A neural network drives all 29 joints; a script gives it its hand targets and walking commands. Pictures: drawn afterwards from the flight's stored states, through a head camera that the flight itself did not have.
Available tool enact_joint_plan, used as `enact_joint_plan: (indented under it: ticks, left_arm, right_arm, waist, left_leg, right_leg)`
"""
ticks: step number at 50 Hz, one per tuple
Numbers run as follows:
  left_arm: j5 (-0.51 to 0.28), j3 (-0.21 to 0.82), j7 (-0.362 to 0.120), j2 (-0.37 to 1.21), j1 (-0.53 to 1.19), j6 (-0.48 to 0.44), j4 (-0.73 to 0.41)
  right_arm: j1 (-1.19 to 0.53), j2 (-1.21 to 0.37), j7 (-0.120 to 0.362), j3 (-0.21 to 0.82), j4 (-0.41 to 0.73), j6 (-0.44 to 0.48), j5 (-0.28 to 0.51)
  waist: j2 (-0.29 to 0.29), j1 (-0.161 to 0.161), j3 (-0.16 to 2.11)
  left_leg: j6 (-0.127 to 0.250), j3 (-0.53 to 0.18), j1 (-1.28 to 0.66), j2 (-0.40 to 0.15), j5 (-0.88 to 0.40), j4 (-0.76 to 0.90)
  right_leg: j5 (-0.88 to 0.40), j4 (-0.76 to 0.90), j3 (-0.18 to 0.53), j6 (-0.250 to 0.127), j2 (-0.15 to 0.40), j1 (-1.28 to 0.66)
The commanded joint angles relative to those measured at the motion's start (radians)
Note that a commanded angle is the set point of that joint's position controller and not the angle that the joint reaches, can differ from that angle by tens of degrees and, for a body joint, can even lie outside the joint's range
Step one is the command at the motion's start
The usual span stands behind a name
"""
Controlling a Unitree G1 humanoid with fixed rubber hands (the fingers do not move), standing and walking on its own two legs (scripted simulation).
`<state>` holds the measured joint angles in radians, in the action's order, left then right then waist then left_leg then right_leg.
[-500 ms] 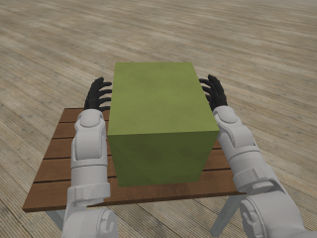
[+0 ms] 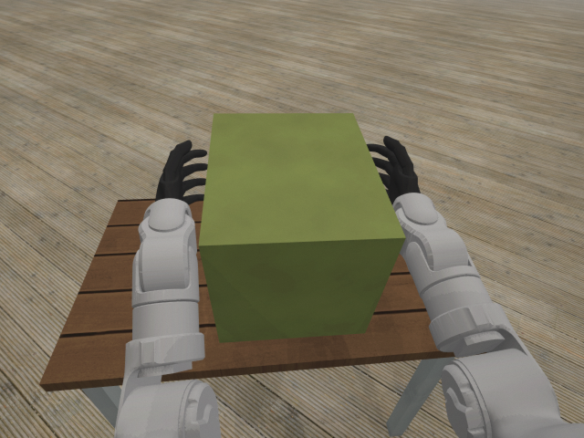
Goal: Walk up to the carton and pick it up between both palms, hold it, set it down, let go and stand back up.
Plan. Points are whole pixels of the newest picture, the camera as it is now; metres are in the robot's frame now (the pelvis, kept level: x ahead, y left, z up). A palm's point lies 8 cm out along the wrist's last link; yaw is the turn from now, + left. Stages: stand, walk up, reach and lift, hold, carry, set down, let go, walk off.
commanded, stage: hold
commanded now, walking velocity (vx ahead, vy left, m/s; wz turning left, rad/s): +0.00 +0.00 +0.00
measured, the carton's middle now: (289, 223) +0.38 +0.00 +0.13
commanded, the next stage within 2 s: none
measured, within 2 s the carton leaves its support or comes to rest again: neither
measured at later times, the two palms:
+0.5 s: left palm (172, 201) +0.36 +0.15 +0.19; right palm (398, 193) +0.36 -0.15 +0.19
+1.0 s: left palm (170, 202) +0.36 +0.16 +0.19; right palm (398, 194) +0.36 -0.14 +0.19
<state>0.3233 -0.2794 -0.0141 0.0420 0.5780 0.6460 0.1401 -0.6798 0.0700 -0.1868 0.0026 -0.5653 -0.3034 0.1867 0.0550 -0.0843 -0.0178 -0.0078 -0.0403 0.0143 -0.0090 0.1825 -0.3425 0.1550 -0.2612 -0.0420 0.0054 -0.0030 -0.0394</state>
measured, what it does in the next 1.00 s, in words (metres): stands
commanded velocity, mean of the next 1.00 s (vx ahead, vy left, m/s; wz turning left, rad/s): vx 0.00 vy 0.00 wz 0.00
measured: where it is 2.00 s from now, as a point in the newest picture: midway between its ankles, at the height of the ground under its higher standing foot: outside the picture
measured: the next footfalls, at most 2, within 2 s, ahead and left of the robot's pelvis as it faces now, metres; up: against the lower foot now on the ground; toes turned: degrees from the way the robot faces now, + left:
none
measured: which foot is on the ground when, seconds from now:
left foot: down 0.00-1.00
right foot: down 0.00-1.00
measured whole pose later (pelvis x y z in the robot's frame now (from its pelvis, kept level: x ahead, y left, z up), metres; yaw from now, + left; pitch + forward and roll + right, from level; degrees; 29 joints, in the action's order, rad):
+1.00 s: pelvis +0.00 +0.00 +0.00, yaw +0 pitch -8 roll -1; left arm 0.32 -0.28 -0.02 0.04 0.57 0.64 0.13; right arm -0.67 0.07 -0.19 0.00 -0.56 -0.30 0.18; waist 0.05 -0.08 -0.02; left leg -0.01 -0.04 0.01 -0.01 0.19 -0.34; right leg 0.16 -0.26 -0.04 0.01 0.00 -0.04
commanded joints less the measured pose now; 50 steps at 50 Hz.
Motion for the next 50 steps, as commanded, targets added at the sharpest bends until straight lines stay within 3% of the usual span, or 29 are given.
enact_joint_plan:
  ticks: [1, 5, 8, 16, 21, 31, 34, 37, 40, 47, 50]
  left_arm:
    - [-0.130, 0.455, -0.162, 0.561, 0.606, -0.043, -0.046]
    - [-0.154, 0.491, -0.152, 0.586, 0.623, -0.052, -0.058]
    - [-0.155, 0.494, -0.147, 0.590, 0.644, -0.057, -0.049]
    - [-0.135, 0.443, -0.153, 0.569, 0.645, -0.054, -0.025]
    - [-0.156, 0.485, -0.152, 0.589, 0.625, -0.058, -0.055]
    - [-0.150, 0.485, -0.147, 0.577, 0.648, -0.059, -0.075]
    - [-0.154, 0.499, -0.142, 0.583, 0.617, -0.057, -0.074]
    - [-0.155, 0.503, -0.145, 0.582, 0.600, -0.057, -0.088]
    - [-0.130, 0.459, -0.157, 0.563, 0.579, -0.047, -0.069]
    - [-0.155, 0.493, -0.157, 0.578, 0.633, -0.054, -0.086]
    - [-0.139, 0.474, -0.152, 0.567, 0.628, -0.047, -0.056]
  right_arm:
    - [-0.688, -0.637, 0.071, 0.337, 0.291, 0.059, 0.053]
    - [-0.711, -0.643, 0.071, 0.348, 0.321, 0.068, 0.062]
    - [-0.704, -0.637, 0.077, 0.331, 0.293, 0.065, 0.052]
    - [-0.704, -0.645, 0.084, 0.318, 0.243, 0.063, 0.039]
    - [-0.717, -0.638, 0.070, 0.349, 0.315, 0.072, 0.071]
    - [-0.683, -0.632, 0.079, 0.333, 0.275, 0.066, 0.054]
    - [-0.707, -0.641, 0.076, 0.362, 0.324, 0.073, 0.068]
    - [-0.677, -0.641, 0.068, 0.371, 0.322, 0.067, 0.074]
    - [-0.665, -0.641, 0.062, 0.375, 0.307, 0.056, 0.068]
    - [-0.691, -0.639, 0.068, 0.354, 0.325, 0.065, 0.059]
    - [-0.668, -0.623, 0.076, 0.325, 0.262, 0.056, 0.046]
  waist:
    - [-0.064, 0.000, 0.282]
    - [-0.073, -0.005, 0.320]
    - [-0.088, -0.011, 0.306]
    - [-0.050, 0.009, 0.293]
    - [-0.082, -0.011, 0.359]
    - [-0.076, -0.012, 0.302]
    - [-0.079, 0.002, 0.335]
    - [-0.071, -0.007, 0.334]
    - [-0.043, 0.007, 0.298]
    - [-0.075, -0.009, 0.318]
    - [-0.078, -0.011, 0.262]
  left_leg:
    - [-0.022, 0.054, -0.055, 0.054, -0.241, 0.037]
    - [-0.030, 0.051, -0.070, 0.051, -0.262, 0.024]
    - [-0.031, 0.050, -0.060, 0.049, -0.218, 0.037]
    - [-0.014, 0.058, -0.039, 0.050, -0.194, 0.053]
    - [-0.037, 0.048, -0.083, 0.054, -0.317, 0.009]
    - [-0.032, 0.047, -0.064, 0.047, -0.249, 0.035]
    - [-0.033, 0.045, -0.074, 0.050, -0.299, 0.015]
    - [-0.034, 0.044, -0.090, 0.053, -0.320, 0.011]
    - [-0.022, 0.049, -0.070, 0.059, -0.289, 0.025]
    - [-0.034, 0.052, -0.075, 0.053, -0.263, 0.026]
    - [-0.031, 0.052, -0.057, 0.048, -0.224, 0.043]
  right_leg:
    - [-0.180, 0.022, -0.029, 0.038, -0.047, -0.055]
    - [-0.185, 0.017, -0.030, 0.037, -0.053, -0.043]
    - [-0.119, 0.024, -0.028, 0.031, -0.050, -0.021]
    - [-0.100, 0.028, -0.026, 0.033, -0.049, -0.032]
    - [-0.225, 0.010, -0.027, 0.037, -0.057, -0.068]
    - [-0.134, 0.021, -0.031, 0.032, -0.053, -0.035]
    - [-0.206, 0.010, -0.027, 0.033, -0.055, -0.061]
    - [-0.250, 0.008, -0.024, 0.039, -0.056, -0.068]
    - [-0.248, 0.010, -0.024, 0.049, -0.051, -0.084]
    - [-0.187, 0.016, -0.026, 0.038, -0.050, -0.046]
    - [-0.126, 0.028, -0.029, 0.031, -0.050, -0.026]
